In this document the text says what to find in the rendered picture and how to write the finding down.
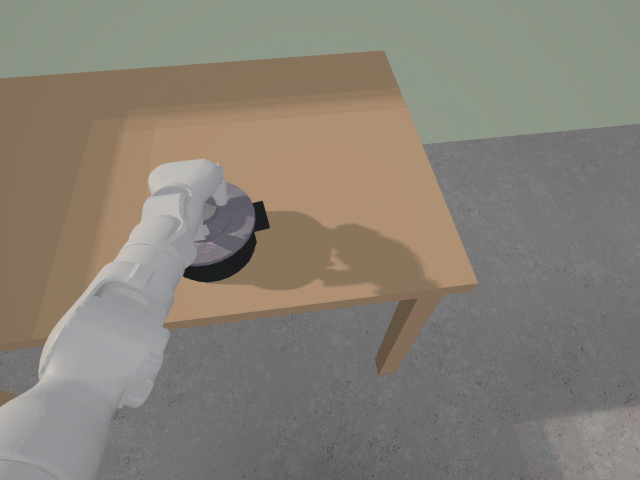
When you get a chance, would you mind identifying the left robot hand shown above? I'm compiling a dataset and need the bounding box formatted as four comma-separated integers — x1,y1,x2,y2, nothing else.
148,159,228,241

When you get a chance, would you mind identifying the table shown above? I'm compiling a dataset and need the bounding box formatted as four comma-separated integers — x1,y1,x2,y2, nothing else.
0,50,478,407

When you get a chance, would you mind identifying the knob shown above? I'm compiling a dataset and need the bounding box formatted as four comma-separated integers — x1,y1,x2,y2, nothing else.
202,197,218,225

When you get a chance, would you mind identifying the pot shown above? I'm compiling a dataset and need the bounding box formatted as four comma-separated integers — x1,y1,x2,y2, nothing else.
183,201,270,283

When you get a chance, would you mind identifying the robot left forearm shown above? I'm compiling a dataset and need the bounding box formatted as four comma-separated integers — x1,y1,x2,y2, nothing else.
39,182,203,380

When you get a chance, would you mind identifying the lid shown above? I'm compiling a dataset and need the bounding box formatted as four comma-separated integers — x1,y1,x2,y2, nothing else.
189,182,255,266

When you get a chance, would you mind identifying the robot left upper arm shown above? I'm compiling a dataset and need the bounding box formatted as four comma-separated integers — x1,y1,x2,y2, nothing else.
0,296,170,480

